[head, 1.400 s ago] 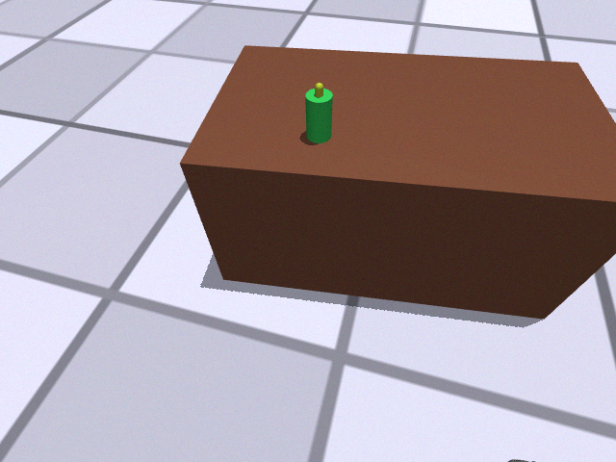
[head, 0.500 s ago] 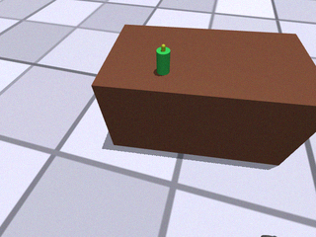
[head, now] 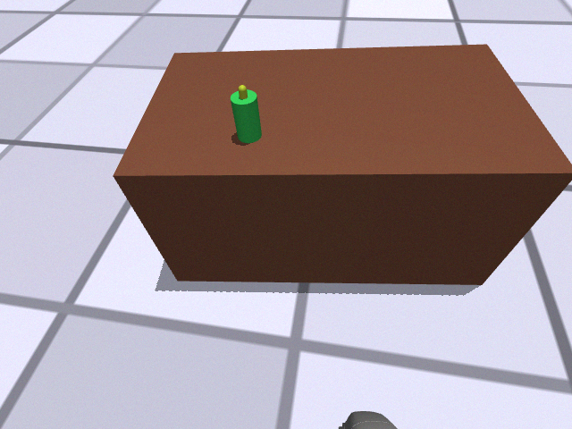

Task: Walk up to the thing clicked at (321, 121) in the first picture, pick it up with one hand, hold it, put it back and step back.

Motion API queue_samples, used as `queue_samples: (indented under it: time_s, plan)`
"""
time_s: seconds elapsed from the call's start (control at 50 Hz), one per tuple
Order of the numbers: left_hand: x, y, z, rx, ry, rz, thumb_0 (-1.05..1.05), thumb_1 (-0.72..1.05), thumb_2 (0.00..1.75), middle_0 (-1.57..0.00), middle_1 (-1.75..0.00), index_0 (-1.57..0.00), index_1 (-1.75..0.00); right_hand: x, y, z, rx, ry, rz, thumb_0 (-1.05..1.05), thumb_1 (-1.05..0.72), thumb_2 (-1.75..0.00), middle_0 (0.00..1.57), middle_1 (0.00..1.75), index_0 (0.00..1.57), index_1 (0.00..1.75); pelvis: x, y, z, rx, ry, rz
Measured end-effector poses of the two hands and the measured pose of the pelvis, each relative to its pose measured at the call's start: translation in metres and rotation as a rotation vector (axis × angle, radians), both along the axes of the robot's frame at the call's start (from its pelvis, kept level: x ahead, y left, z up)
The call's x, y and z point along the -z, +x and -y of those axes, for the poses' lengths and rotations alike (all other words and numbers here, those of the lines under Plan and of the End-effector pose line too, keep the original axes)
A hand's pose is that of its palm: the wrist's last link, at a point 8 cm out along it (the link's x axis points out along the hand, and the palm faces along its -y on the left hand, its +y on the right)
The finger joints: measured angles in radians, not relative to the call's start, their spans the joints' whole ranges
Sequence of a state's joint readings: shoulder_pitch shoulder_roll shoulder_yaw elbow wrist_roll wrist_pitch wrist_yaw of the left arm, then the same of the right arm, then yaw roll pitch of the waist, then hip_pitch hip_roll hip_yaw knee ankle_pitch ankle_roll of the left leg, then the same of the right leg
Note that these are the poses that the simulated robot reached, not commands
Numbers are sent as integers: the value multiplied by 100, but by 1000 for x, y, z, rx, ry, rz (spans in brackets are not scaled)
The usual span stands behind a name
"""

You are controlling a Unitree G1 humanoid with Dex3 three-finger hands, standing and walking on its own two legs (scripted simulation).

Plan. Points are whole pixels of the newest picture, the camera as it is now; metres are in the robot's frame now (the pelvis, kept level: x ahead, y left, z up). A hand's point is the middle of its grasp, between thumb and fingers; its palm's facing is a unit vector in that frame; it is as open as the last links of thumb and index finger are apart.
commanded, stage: walk up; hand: left
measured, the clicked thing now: (246, 112) +0.88 +0.12 -0.08
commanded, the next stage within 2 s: none
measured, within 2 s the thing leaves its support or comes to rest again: neither
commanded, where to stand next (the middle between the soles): +0.39 +0.00 m, yaw -5 degrees
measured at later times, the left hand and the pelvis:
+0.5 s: hand (137, 374) +0.22 +0.29 -0.15, palm faces -0.11 -0.93 -0.36, open 7.4 cm; pelvis +0.18 +0.01 -0.01, yaw -3 degrees
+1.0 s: hand (184, 255) +0.44 +0.23 -0.12, palm faces -0.15 -0.89 -0.43, open 7.4 cm; pelvis +0.32 -0.02 -0.01, yaw -6 degrees
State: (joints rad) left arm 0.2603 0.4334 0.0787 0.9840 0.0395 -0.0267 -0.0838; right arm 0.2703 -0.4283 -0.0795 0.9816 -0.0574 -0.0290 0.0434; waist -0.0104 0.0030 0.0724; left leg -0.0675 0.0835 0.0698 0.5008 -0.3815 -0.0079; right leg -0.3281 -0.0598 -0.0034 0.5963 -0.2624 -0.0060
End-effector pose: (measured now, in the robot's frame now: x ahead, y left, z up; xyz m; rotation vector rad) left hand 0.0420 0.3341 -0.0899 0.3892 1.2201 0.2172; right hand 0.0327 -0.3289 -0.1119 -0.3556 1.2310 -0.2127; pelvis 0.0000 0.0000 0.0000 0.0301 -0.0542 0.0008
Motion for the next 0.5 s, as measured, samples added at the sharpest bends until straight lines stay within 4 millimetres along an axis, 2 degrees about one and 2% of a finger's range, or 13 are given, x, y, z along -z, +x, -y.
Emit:
queue_samples:
  time_s: [0.04, 0.1, 0.2, 0.28, 0.38, 0.44, 0.5]
  plan:
    - [2, 8, 7, -5, 24, 25, 0, 90, 89, -20, -30, -20, -30, 9, 9, 15, 4, -11, -19, 0, -90, -90, 20, 30, 20, 30, 8, 11, 10, -6, -29, 11]
    - [-1, 14, 20, -22, 20, 28, 0, 90, 89, -20, -30, -20, -30, 8, 32, 21, 4, -2, -23, 0, -90, -90, 20, 30, 20, 30, 5, 26, 17, 7, -35, 14]
    - [-7, 31, 36, -29, -12, 8, 0, 90, 89, -21, -30, -20, -30, -6, 76, 17, -27, 26, 30, 0, -90, -90, 20, 30, 20, 30, -7, 58, 20, 25, -43, 4]
    - [-3, 55, 37, -15, -34, 2, 0, 90, 89, -21, -30, -21, -30, -13, 110, 10, -45, 35, 45, 0, -90, -90, 20, 30, 20, 30, -9, 87, 18, 38, -51, -8]
    - [9, 99, 24, 10, -52, 2, 0, 90, 89, -21, -30, -21, -30, -18, 164, -6, -58, 21, 82, 0, -90, -90, 20, 30, 20, 30, -3, 130, 5, 42, -60, -18]
    - [23, 136, 10, 36, -51, 0, 0, 90, 89, -21, -30, -21, -30, -18, 197, -17, -57, -2, 139, 0, -90, -90, 20, 30, 20, 30, 7, 157, -7, 52, -35, -17]
    - [25, 178, 5, 70, -45, 1, 1, 90, 89, -21, -30, -21, -30, -24, 217, -26, -30, -2, 192, 0, -90, -90, 20, 30, 20, 30, 5, 178, -14, 61, -34, -14]
